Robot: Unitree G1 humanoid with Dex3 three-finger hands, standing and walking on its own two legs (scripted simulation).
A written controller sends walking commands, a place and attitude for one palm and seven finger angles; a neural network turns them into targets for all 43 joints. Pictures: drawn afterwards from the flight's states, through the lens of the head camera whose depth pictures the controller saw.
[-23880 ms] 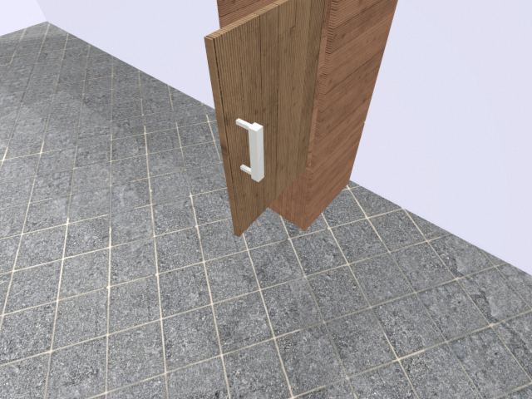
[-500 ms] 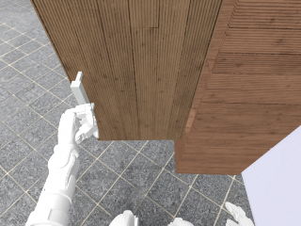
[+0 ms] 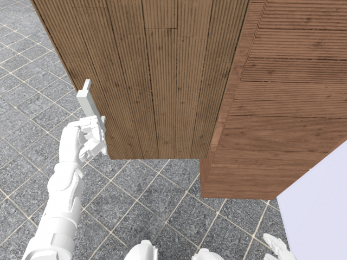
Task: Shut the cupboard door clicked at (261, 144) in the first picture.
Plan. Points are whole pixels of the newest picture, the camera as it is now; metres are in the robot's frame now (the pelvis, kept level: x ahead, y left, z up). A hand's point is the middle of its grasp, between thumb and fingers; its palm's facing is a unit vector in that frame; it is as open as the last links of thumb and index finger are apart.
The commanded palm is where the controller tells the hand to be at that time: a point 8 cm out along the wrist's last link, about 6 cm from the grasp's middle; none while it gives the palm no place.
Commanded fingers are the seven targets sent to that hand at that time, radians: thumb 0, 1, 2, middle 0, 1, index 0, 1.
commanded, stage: push the door shut along its arc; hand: left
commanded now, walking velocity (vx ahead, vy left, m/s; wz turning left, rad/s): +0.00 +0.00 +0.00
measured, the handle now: (94, 109) +0.47 +0.23 +0.06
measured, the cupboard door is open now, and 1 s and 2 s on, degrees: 93 78 65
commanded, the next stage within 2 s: pull the fist back off the door in 1.86 s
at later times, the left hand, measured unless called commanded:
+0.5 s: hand (106, 120) +0.43 +0.19 +0.06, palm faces -0.05 -1.00 -0.03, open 3.1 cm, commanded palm +0.41 +0.22 +0.06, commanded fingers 0.00 0.90 0.90 -1.30 -1.50 -1.30 -1.50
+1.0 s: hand (121, 104) +0.48 +0.16 +0.06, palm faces -0.20 -0.98 -0.04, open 3.1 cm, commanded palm +0.48 +0.20 +0.06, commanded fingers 0.00 0.90 0.90 -1.30 -1.50 -1.30 -1.50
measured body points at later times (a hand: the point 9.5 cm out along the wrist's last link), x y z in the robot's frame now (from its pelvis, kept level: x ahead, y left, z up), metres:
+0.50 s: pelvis +0.00 +0.01 -0.01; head +0.08 +0.02 +0.44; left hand +0.42 +0.24 +0.07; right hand +0.08 -0.25 -0.13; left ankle +0.04 +0.10 -0.67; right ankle +0.01 -0.08 -0.67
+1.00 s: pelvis -0.01 +0.02 -0.02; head +0.10 +0.04 +0.41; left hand +0.49 +0.21 +0.06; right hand +0.02 -0.25 -0.14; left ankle +0.04 +0.10 -0.67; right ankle +0.01 -0.08 -0.67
